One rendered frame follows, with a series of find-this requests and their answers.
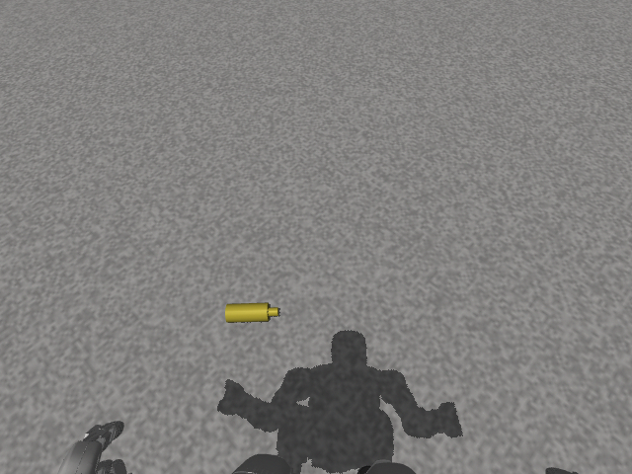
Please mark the left robot hand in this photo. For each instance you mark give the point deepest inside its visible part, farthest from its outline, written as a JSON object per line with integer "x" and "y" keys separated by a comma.
{"x": 84, "y": 456}

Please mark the bottle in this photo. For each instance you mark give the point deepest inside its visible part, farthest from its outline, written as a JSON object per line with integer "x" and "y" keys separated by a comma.
{"x": 249, "y": 312}

